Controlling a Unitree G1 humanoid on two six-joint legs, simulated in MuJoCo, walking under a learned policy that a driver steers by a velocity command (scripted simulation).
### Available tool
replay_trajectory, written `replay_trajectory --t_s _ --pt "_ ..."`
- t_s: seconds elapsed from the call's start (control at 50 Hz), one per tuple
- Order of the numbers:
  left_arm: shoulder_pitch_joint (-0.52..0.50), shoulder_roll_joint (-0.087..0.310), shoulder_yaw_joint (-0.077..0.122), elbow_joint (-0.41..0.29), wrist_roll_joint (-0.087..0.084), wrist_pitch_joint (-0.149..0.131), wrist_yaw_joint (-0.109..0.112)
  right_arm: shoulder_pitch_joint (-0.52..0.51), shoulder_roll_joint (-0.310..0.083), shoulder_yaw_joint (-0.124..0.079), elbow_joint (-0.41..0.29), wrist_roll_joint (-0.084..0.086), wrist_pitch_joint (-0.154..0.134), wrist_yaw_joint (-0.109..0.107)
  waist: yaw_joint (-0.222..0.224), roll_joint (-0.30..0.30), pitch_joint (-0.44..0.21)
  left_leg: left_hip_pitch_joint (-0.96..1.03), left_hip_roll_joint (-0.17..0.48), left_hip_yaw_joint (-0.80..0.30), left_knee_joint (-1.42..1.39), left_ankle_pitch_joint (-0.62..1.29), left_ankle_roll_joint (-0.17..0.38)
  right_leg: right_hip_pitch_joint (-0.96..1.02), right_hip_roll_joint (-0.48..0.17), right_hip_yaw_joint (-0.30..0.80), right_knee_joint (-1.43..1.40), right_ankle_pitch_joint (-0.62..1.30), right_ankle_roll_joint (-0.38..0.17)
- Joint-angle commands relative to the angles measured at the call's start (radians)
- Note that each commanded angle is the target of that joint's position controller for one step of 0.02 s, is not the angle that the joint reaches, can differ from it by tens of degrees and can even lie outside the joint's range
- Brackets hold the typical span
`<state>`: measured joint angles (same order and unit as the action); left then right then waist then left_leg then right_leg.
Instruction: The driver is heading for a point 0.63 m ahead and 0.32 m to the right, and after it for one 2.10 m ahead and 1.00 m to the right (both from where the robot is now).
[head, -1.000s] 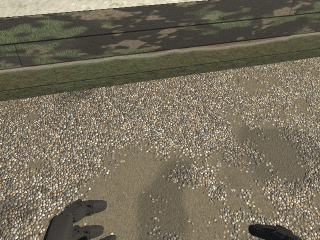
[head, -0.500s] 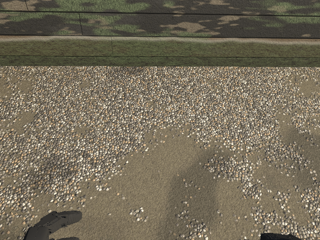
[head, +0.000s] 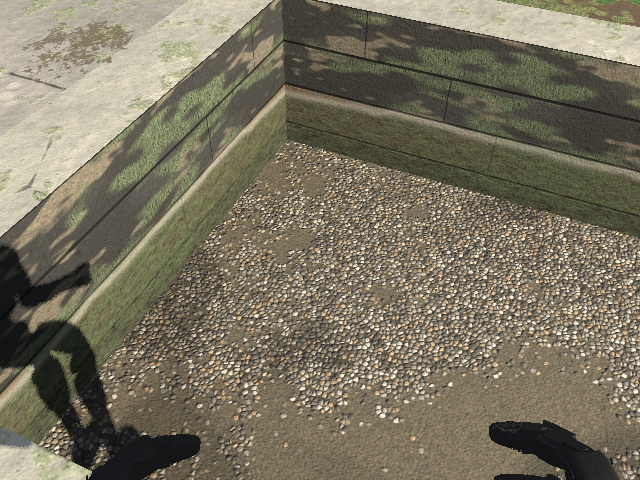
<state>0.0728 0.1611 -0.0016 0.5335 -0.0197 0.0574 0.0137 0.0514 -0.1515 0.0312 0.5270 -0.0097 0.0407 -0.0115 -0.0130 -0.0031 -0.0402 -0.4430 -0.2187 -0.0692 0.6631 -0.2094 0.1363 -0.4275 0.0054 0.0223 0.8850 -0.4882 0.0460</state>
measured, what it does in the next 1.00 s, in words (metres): steps on the spot, turning right: right foot, then right foot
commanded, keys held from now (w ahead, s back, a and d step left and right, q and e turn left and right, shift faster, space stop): e+shift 0.84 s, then shift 0.16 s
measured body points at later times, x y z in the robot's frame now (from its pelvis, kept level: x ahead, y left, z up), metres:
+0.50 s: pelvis +0.00 +0.00 +0.01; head +0.01 -0.01 +0.46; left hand +0.24 +0.21 -0.07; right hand +0.06 -0.29 -0.09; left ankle +0.07 +0.03 -0.71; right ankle -0.05 -0.10 -0.68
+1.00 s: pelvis +0.00 +0.02 +0.01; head +0.02 +0.00 +0.46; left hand +0.32 +0.09 -0.07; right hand -0.05 -0.27 -0.08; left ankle +0.11 +0.10 -0.71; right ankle -0.07 -0.08 -0.70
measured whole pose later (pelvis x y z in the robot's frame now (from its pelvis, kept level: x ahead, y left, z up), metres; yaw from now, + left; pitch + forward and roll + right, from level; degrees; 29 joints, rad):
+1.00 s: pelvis +0.00 +0.02 +0.01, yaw -46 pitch +2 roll +1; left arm 0.17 0.29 0.04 0.53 -0.04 0.10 0.05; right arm 0.15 -0.22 -0.02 0.64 -0.02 0.02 0.00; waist 0.01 -0.03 0.02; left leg -0.35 -0.06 -0.10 0.59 -0.26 0.00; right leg -0.40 0.16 0.32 0.76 -0.46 0.00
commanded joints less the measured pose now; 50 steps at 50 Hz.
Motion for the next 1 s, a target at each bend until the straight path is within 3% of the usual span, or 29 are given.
replay_trajectory --t_s 0.02,0.04,0.06,0.1,0.16,0.2,0.22,0.26,0.28,0.32,0.38,0.44,0.46,0.54,0.56,0.58,0.6,0.62,0.64,0.66,0.68,0.72,0.76,0.82,0.86,0.92,0.96,0.98,1.0 --pt "-0.004 0.050 0.009 -0.030 -0.009 -0.008 -0.029 0.025 -0.142 -0.041 -0.035 0.015 0.000 0.022 -0.024 0.063 0.002 -0.010 0.296 -0.365 -0.395 -0.418 -0.064 0.219 0.028 -0.041 -0.275 0.094 -0.082" --pt "0.013 0.038 0.001 -0.011 0.016 -0.008 -0.031 0.000 -0.118 -0.028 -0.048 0.005 -0.006 0.025 -0.016 0.035 0.043 -0.066 0.284 -0.324 -0.369 -0.396 -0.087 0.274 0.023 -0.007 -0.314 0.114 -0.107" --pt "0.013 0.051 0.002 -0.016 0.024 -0.013 -0.032 -0.022 -0.106 -0.023 -0.060 0.003 -0.014 0.027 -0.017 0.007 0.037 -0.057 0.251 -0.253 -0.332 -0.357 -0.108 0.269 0.002 0.083 -0.326 0.082 -0.138" --pt "-0.044 0.114 0.022 -0.039 0.016 -0.030 -0.029 -0.079 -0.123 -0.031 -0.083 -0.003 -0.029 0.030 -0.029 -0.100 0.068 0.090 0.186 -0.076 -0.215 -0.159 -0.126 0.070 -0.053 0.248 -0.481 -0.008 -0.152" --pt "-0.054 0.175 0.050 -0.061 0.012 -0.038 -0.026 -0.037 -0.140 -0.043 -0.063 -0.020 -0.045 0.026 -0.054 -0.103 0.043 0.208 0.187 -0.011 -0.150 -0.060 -0.123 0.003 -0.065 0.326 -0.491 0.068 -0.132" --pt "-0.041 0.169 0.055 -0.078 0.003 -0.025 -0.024 0.000 -0.135 -0.044 -0.049 -0.017 -0.057 0.018 -0.045 -0.043 -0.011 0.281 0.240 -0.035 -0.170 -0.025 -0.111 -0.012 -0.031 0.304 -0.398 0.065 -0.115" --pt "-0.031 0.162 0.056 -0.087 -0.005 -0.015 -0.022 0.026 -0.141 -0.046 -0.042 -0.016 -0.063 0.014 -0.041 0.034 -0.038 0.327 0.294 -0.079 -0.203 0.029 -0.093 -0.043 0.001 0.254 -0.307 0.030 -0.091" --pt "0.040 0.190 0.074 -0.080 -0.004 0.000 -0.015 0.100 -0.178 -0.058 -0.016 -0.014 -0.067 -0.004 -0.029 0.188 -0.078 0.406 0.492 -0.249 -0.258 0.364 -0.012 -0.133 0.080 0.086 -0.052 -0.066 -0.048" --pt "0.073 0.219 0.090 -0.057 0.013 0.006 -0.012 0.127 -0.176 -0.060 -0.006 -0.008 -0.070 -0.016 -0.016 0.139 -0.096 0.409 0.537 -0.263 -0.237 0.542 0.036 -0.157 0.064 0.059 0.085 -0.097 -0.030" --pt "0.100 0.206 0.094 -0.028 0.017 0.021 -0.012 0.127 -0.157 -0.057 0.002 -0.013 -0.065 -0.029 0.025 0.055 -0.116 0.363 0.534 -0.176 -0.207 0.679 0.061 -0.149 0.024 0.050 0.219 -0.065 0.000" --pt "0.101 0.200 0.088 -0.004 0.017 0.066 -0.021 0.072 -0.176 -0.066 0.005 -0.027 -0.058 -0.022 0.065 0.096 -0.098 0.213 0.451 -0.003 -0.248 0.461 0.032 -0.050 0.016 0.008 0.215 0.007 0.014" --pt "0.065 0.205 0.083 -0.011 0.013 0.097 -0.033 0.083 -0.191 -0.072 0.015 -0.043 -0.054 -0.014 0.061 0.113 -0.074 0.140 0.450 0.074 -0.267 0.251 0.020 0.016 0.016 -0.033 0.114 -0.031 -0.010" --pt "0.059 0.184 0.073 -0.008 -0.004 0.098 -0.044 0.109 -0.198 -0.077 0.024 -0.035 -0.050 -0.012 0.043 0.124 -0.104 0.152 0.452 0.081 -0.283 0.095 0.010 0.046 0.017 -0.060 0.082 -0.046 -0.030" --pt "0.106 0.204 0.075 0.011 -0.011 0.091 -0.065 0.125 -0.242 -0.102 0.038 -0.011 -0.032 -0.018 0.032 0.110 -0.059 0.099 0.481 0.123 -0.267 -0.173 -0.053 0.151 0.018 -0.114 -0.142 -0.062 -0.101" --pt "0.168 0.197 0.073 0.030 -0.007 0.077 -0.063 0.116 -0.247 -0.108 0.042 -0.010 -0.021 -0.019 0.074 0.037 -0.034 0.021 0.465 0.168 -0.178 -0.242 -0.092 0.253 0.000 -0.067 -0.320 0.052 -0.123" --pt "0.233 0.248 0.084 0.040 0.008 0.058 -0.050 0.115 -0.219 -0.112 0.040 -0.004 -0.008 -0.016 0.091 -0.183 0.054 -0.163 0.364 0.279 0.077 -0.287 -0.166 0.300 -0.117 0.221 -0.526 0.085 -0.168" --pt "0.223 0.376 0.114 0.002 0.002 0.044 -0.027 -0.009 -0.220 -0.100 -0.047 0.000 -0.007 -0.016 0.128 -0.323 0.133 -0.465 0.177 0.241 0.208 -0.476 -0.222 0.264 -0.327 0.695 -0.606 0.292 -0.283" --pt "0.300 0.384 0.103 0.018 0.063 0.024 0.011 -0.135 -0.229 -0.109 -0.073 0.047 -0.039 -0.029 0.121 -0.234 0.126 -0.428 0.178 -0.006 0.497 -0.493 -0.176 0.171 -0.355 0.764 -0.606 0.350 -0.447" --pt "0.210 0.348 0.088 0.014 0.070 0.001 0.040 -0.086 -0.218 -0.103 -0.071 0.053 -0.039 -0.029 0.037 -0.219 0.086 -0.485 0.173 -0.062 0.626 -0.394 -0.163 0.214 -0.326 0.647 -0.583 0.400 -0.429" --pt "0.125 0.307 0.075 -0.018 0.047 -0.010 0.049 0.005 -0.228 -0.110 -0.019 0.029 -0.024 -0.044 -0.010 -0.180 0.078 -0.457 0.184 -0.064 0.682 -0.296 -0.166 0.194 -0.263 0.524 -0.543 0.447 -0.370" --pt "0.064 0.273 0.060 -0.047 0.026 0.001 0.052 0.067 -0.257 -0.120 0.016 -0.006 -0.015 -0.054 -0.026 -0.098 0.048 -0.414 0.185 -0.056 0.697 -0.208 -0.176 0.177 -0.211 0.438 -0.510 0.503 -0.321" --pt "0.070 0.261 0.050 -0.058 0.012 0.023 0.054 0.075 -0.216 -0.112 0.017 -0.030 0.003 -0.053 -0.025 -0.041 -0.008 -0.301 0.155 -0.034 0.719 -0.107 -0.197 0.136 -0.146 0.387 -0.463 0.580 -0.288" --pt "0.119 0.254 0.052 -0.047 0.000 0.032 0.061 0.047 -0.155 -0.087 -0.002 -0.024 0.016 -0.053 -0.010 -0.019 -0.031 -0.277 0.146 -0.036 0.604 -0.063 -0.207 0.189 -0.106 0.387 -0.428 0.580 -0.273" --pt "0.164 0.256 0.066 -0.057 -0.020 0.037 0.076 -0.027 -0.096 -0.061 -0.025 -0.024 0.010 -0.041 0.028 -0.070 -0.055 -0.213 0.121 -0.032 0.298 -0.104 -0.198 0.252 -0.060 0.425 -0.370 0.573 -0.245" --pt "0.154 0.279 0.075 -0.068 -0.010 0.038 0.070 -0.002 -0.115 -0.065 -0.010 -0.003 -0.013 -0.021 0.029 -0.147 -0.086 -0.128 0.121 -0.045 0.168 -0.183 -0.188 0.253 -0.079 0.481 -0.364 0.510 -0.250" --pt "0.122 0.273 0.079 -0.080 -0.016 0.041 0.046 0.057 -0.179 -0.088 0.023 0.025 -0.040 0.010 0.035 -0.239 -0.096 0.037 0.156 -0.045 -0.060 -0.140 -0.159 0.225 -0.082 0.559 -0.396 0.352 -0.225" --pt "0.114 0.236 0.070 -0.078 -0.020 0.029 0.041 0.094 -0.177 -0.092 0.046 0.013 -0.051 0.015 0.022 -0.195 -0.082 0.254 0.221 -0.068 -0.252 0.083 -0.097 0.111 -0.033 0.550 -0.362 0.105 -0.170" --pt "0.162 0.175 0.055 -0.086 -0.005 0.024 0.034 0.095 -0.259 -0.103 0.028 -0.022 -0.051 0.020 0.062 0.071 -0.127 0.398 0.433 -0.307 -0.230 0.389 0.017 -0.028 0.097 0.411 -0.150 -0.143 -0.095" --pt "0.143 0.231 0.071 -0.094 -0.027 0.009 0.037 0.134 -0.296 -0.118 0.034 -0.052 -0.039 0.022 0.037 0.339 -0.092 0.331 0.599 -0.548 -0.326 0.530 0.185 -0.124 0.194 0.283 0.108 -0.299 -0.024"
